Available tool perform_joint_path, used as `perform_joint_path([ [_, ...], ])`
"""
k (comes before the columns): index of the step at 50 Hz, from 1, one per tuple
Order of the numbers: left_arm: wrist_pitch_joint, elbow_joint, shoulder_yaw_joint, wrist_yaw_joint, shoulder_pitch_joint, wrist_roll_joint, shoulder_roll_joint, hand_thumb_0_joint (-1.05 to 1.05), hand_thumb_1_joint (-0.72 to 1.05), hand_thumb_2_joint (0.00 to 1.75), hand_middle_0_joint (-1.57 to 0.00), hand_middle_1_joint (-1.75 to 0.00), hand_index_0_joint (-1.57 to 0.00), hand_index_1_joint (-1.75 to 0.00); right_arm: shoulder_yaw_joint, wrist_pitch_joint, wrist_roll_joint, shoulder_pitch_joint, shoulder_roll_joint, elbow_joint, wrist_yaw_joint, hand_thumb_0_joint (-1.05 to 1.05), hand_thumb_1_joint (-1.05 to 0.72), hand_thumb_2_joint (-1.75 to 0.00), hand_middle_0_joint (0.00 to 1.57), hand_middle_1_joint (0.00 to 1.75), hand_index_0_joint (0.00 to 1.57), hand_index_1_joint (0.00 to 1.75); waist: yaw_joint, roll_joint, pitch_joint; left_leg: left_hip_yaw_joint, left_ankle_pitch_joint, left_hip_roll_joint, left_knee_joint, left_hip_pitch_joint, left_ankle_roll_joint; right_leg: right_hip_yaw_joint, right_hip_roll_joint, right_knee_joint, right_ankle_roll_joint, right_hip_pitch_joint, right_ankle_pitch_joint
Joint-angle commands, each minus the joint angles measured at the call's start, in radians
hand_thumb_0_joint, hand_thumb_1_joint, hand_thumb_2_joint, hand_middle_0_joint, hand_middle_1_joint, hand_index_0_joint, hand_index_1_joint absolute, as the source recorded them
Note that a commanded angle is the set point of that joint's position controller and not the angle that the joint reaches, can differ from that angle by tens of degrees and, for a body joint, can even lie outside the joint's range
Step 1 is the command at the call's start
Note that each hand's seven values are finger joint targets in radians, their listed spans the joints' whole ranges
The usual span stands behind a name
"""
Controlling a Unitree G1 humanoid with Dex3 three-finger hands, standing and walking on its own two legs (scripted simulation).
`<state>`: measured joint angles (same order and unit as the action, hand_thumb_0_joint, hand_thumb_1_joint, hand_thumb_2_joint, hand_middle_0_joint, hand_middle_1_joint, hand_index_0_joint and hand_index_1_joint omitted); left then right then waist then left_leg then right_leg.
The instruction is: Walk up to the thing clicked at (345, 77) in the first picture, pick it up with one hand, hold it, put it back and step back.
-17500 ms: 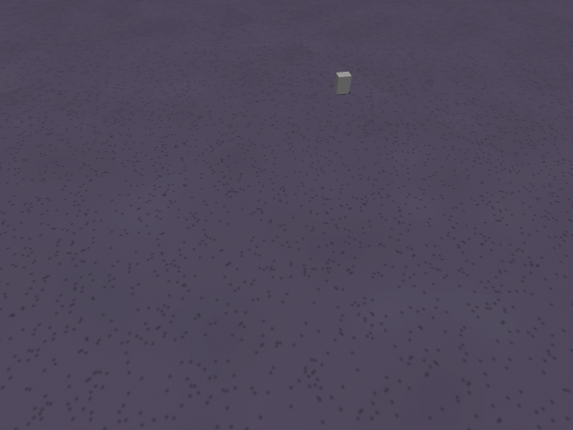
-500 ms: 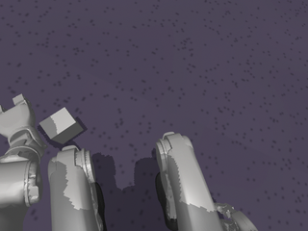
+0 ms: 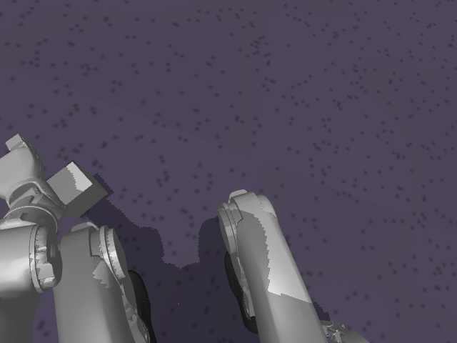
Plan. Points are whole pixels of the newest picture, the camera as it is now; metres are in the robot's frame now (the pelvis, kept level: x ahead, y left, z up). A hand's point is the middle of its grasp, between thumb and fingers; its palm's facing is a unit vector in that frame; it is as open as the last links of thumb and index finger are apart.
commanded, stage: approach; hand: left
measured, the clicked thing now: (75, 191) +0.42 +0.24 -0.28
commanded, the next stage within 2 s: rest palm in 0.48 s
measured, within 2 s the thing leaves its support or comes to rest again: neither
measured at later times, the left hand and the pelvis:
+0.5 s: hand (38, 175) +0.43 +0.26 -0.15, palm faces -0.34 -0.23 -0.91, open 13.8 cm; pelvis +0.00 +0.00 +0.01, yaw +0 degrees
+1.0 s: hand (54, 184) +0.43 +0.26 -0.21, palm faces -0.36 -0.25 -0.90, open 13.7 cm; pelvis +0.00 +0.00 -0.02, yaw -1 degrees
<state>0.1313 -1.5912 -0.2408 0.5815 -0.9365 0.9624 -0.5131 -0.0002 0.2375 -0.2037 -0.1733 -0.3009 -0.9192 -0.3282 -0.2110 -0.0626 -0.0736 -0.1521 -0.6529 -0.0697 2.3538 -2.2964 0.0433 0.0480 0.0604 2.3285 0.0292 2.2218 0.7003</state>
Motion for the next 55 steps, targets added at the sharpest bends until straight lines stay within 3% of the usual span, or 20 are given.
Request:
perform_joint_path([
  [1, -0.051, 0.241, 0.07, 0.035, -0.353, -0.011, -0.178, 0.0, -0.52, 0.91, -0.14, -1.06, -0.16, -1.04, 0.068, 0.009, 0.017, -0.178, -0.195, 0.018, 0.009, 0.0, -0.91, -0.9, 0.2, 0.3, 0.2, 0.3, -0.026, -0.136, -0.733, 0.121, 0.115, 0.035, -0.2, 0.469, -0.07, 0.082, 0.012, -0.328, -0.047, -0.414, -0.193],
  [3, -0.061, 0.201, 0.077, 0.042, -0.323, 0.003, -0.175, 0.0, -0.53, 0.91, -0.13, -1.06, -0.15, -1.04, 0.079, 0.006, 0.024, -0.183, -0.203, 0.006, 0.023, 0.0, -0.91, -0.9, 0.2, 0.3, 0.2, 0.3, -0.022, -0.111, -0.728, 0.118, 0.092, 0.036, -0.202, 0.472, -0.069, 0.083, 0.009, -0.332, -0.048, -0.394, -0.164],
  [5, -0.062, 0.124, 0.109, 0.032, -0.334, 0.023, -0.162, 0.0, -0.54, 0.91, -0.12, -1.08, -0.14, -1.06, 0.075, 0.005, 0.021, -0.19, -0.201, -0.01, 0.031, 0.0, -0.91, -0.9, 0.2, 0.3, 0.2, 0.3, -0.047, -0.09, -0.636, 0.118, 0.05, 0.039, -0.208, 0.446, -0.067, 0.086, 0.01, -0.343, -0.051, -0.345, -0.119],
  [8, -0.07, 0.153, 0.104, 0.028, -0.422, 0.022, -0.204, 0.0, -0.54, 0.93, -0.12, -1.09, -0.14, -1.07, 0.074, 0.005, 0.02, -0.2, -0.208, -0.024, 0.045, 0.0, -0.92, -0.9, 0.2, 0.3, 0.2, 0.3, -0.04, -0.099, -0.638, 0.115, 0.041, 0.041, -0.209, 0.427, -0.068, 0.085, 0.008, -0.342, -0.052, -0.324, -0.107],
  [12, -0.049, 0.05, 0.111, 0.041, -0.389, 0.05, -0.19, 0.0, -0.55, 0.95, -0.13, -1.07, -0.14, -1.06, 0.059, 0.015, 0.017, -0.176, -0.211, -0.014, 0.053, 0.0, -0.91, -0.9, 0.2, 0.3, 0.2, 0.3, -0.041, -0.098, -0.606, 0.113, 0.044, 0.042, -0.226, 0.451, -0.063, 0.091, 0.009, -0.345, -0.054, -0.298, -0.115],
  [14, -0.042, 0.01, 0.128, 0.04, -0.421, 0.064, -0.169, 0.0, -0.54, 0.94, -0.12, -1.08, -0.14, -1.06, 0.056, 0.023, 0.007, -0.172, -0.214, -0.02, 0.05, 0.0, -0.91, -0.9, 0.2, 0.3, 0.2, 0.3, -0.066, -0.114, -0.552, 0.097, 0.016, 0.042, -0.241, 0.446, -0.061, 0.107, 0.006, -0.325, -0.056, -0.254, -0.114],
  [22, 0.011, 0.004, 0.045, 0.075, -0.316, 0.049, -0.236, 0.0, -0.5, 0.9, -0.16, -1.05, -0.18, -1.04, 0.045, 0.024, 0.008, -0.123, -0.219, 0.03, 0.029, 0.0, -0.92, -0.9, 0.2, 0.3, 0.2, 0.3, 0.009, -0.198, -0.65, 0.116, 0.113, 0.043, -0.249, 0.492, -0.058, 0.101, 0.005, -0.295, -0.059, -0.292, -0.193],
  [25, 0.006, 0.092, 0.055, 0.07, -0.407, 0.048, -0.25, 0.0, -0.49, 0.9, -0.18, -1.03, -0.19, -1.02, 0.05, 0.021, 0.006, -0.13, -0.219, 0.03, 0.02, 0.0, -0.92, -0.9, 0.2, 0.3, 0.2, 0.3, -0.015, -0.219, -0.692, 0.117, 0.135, 0.037, -0.229, 0.538, -0.059, 0.101, 0.001, -0.288, -0.058, -0.302, -0.223],
  [31, -0.027, 0.118, 0.039, 0.058, -0.354, 0.026, -0.246, 0.0, -0.5, 0.94, -0.14, -1.04, -0.15, -1.04, 0.056, 0.008, 0.01, -0.176, -0.214, 0.011, 0.016, 0.0, -0.91, -0.9, 0.2, 0.3, 0.2, 0.3, -0.022, -0.15, -0.695, 0.128, 0.148, 0.036, -0.192, 0.47, -0.07, 0.089, 0.005, -0.306, -0.046, -0.379, -0.239],
  [33, -0.031, 0.036, 0.065, 0.041, -0.344, 0.044, -0.227, 0.0, -0.55, 0.93, -0.09, -1.06, -0.1, -1.04, 0.053, 0.009, -0.001, -0.199, -0.211, -0.018, 0.013, 0.0, -0.91, -0.9, 0.2, 0.3, 0.2, 0.3, -0.063, -0.1, -0.604, 0.121, 0.106, 0.04, -0.181, 0.411, -0.076, 0.092, 0.005, -0.309, -0.044, -0.344, -0.194],
  [36, -0.049, -0.006, 0.061, 0.032, -0.323, 0.031, -0.22, 0.0, -0.54, 0.94, -0.1, -1.07, -0.11, -1.06, 0.05, 0.014, -0.002, -0.212, -0.227, -0.025, 0.02, 0.0, -0.91, -0.9, 0.2, 0.3, 0.2, 0.3, -0.057, -0.066, -0.557, 0.108, 0.056, 0.044, -0.183, 0.353, -0.077, 0.095, 0.01, -0.311, -0.046, -0.319, -0.128],
  [37, -0.054, -0.015, 0.077, 0.032, -0.333, 0.03, -0.197, 0.0, -0.55, 0.95, -0.1, -1.06, -0.1, -1.05, 0.041, 0.021, -0.008, -0.209, -0.22, -0.026, 0.018, 0.0, -0.91, -0.9, 0.2, 0.3, 0.2, 0.3, -0.077, -0.061, -0.548, 0.099, 0.051, 0.045, -0.181, 0.373, -0.076, 0.104, 0.007, -0.306, -0.045, -0.3, -0.126],
  [41, -0.088, -0.023, 0.085, 0.054, -0.39, 0.039, -0.221, 0.0, -0.52, 0.98, -0.12, -1.08, -0.12, -1.07, 0.013, 0.043, -0.022, -0.219, -0.223, -0.03, 0.012, 0.0, -0.91, -0.9, 0.2, 0.3, 0.2, 0.3, -0.087, -0.097, -0.56, 0.095, 0.087, 0.046, -0.156, 0.393, -0.069, 0.118, 0.008, -0.271, -0.045, -0.308, -0.165],
  [42, -0.1, -0.017, 0.074, 0.066, -0.395, 0.048, -0.249, 0.0, -0.53, 1.01, -0.14, -1.07, -0.13, -1.08, 0.013, 0.047, -0.02, -0.215, -0.231, -0.029, 0.013, 0.0, -0.91, -0.9, 0.2, 0.3, 0.2, 0.3, -0.072, -0.109, -0.579, 0.093, 0.086, 0.046, -0.147, 0.401, -0.068, 0.118, 0.008, -0.266, -0.046, -0.306, -0.161],
  [44, -0.114, -0.045, 0.059, 0.093, -0.403, 0.07, -0.278, 0.0, -0.52, 0.99, -0.12, -1.07, -0.12, -1.07, 0.0, 0.051, -0.03, -0.218, -0.232, -0.028, 0.01, 0.0, -0.91, -0.9, 0.2, 0.3, 0.2, 0.3, -0.081, -0.125, -0.571, 0.092, 0.083, 0.045, -0.13, 0.398, -0.068, 0.122, 0.011, -0.255, -0.046, -0.31, -0.163],
  [46, -0.123, -0.035, 0.011, 0.125, -0.428, 0.098, -0.342, 0.0, -0.51, 0.97, -0.13, -1.04, -0.13, -1.04, -0.009, 0.055, -0.039, -0.216, -0.235, -0.024, 0.002, 0.0, -0.91, -0.9, 0.2, 0.3, 0.2, 0.3, -0.071, -0.17, -0.589, 0.097, 0.09, 0.042, -0.121, 0.426, -0.064, 0.124, 0.009, -0.241, -0.048, -0.307, -0.173],
  [48, -0.124, -0.05, -0.014, 0.16, -0.398, 0.111, -0.347, 0.0, -0.5, 0.98, -0.14, -1.04, -0.14, -1.05, -0.001, 0.057, -0.044, -0.205, -0.247, -0.013, -0.007, 0.0, -0.91, -0.9, 0.2, 0.3, 0.2, 0.3, -0.066, -0.212, -0.601, 0.098, 0.086, 0.04, -0.124, 0.452, -0.057, 0.13, 0.013, -0.234, -0.054, -0.305, -0.169],
  [49, -0.118, -0.1, 0.0, 0.169, -0.379, 0.123, -0.33, 0.0, -0.5, 0.99, -0.14, -1.05, -0.14, -1.05, -0.003, 0.059, -0.05, -0.199, -0.241, -0.016, -0.013, 0.0, -0.91, -0.9, 0.2, 0.3, 0.2, 0.3, -0.083, -0.211, -0.565, 0.099, 0.073, 0.04, -0.114, 0.443, -0.057, 0.133, 0.012, -0.23, -0.054, -0.28, -0.162],
  [54, -0.095, -0.078, -0.031, 0.194, -0.359, 0.091, -0.343, 0.0, -0.38, 1.01, -0.24, -1.05, -0.23, -1.06, 0.007, 0.071, -0.053, -0.196, -0.255, -0.022, -0.038, 0.0, -0.91, -0.9, 0.2, 0.3, 0.2, 0.3, -0.07, -0.247, -0.588, 0.094, 0.102, 0.037, -0.114, 0.44, -0.057, 0.137, 0.017, -0.237, -0.051, -0.294, -0.188],
  [55, -0.09, -0.099, -0.003, 0.188, -0.355, 0.088, -0.309, 0.0, -0.35, 1.02, -0.26, -1.05, -0.26, -1.05, 0.004, 0.076, -0.058, -0.178, -0.244, -0.006, -0.045, 0.0, -0.91, -0.9, 0.2, 0.3, 0.2, 0.3, -0.083, -0.237, -0.562, 0.093, 0.104, 0.037, -0.104, 0.433, -0.056, 0.139, 0.016, -0.228, -0.05, -0.275, -0.194],
])
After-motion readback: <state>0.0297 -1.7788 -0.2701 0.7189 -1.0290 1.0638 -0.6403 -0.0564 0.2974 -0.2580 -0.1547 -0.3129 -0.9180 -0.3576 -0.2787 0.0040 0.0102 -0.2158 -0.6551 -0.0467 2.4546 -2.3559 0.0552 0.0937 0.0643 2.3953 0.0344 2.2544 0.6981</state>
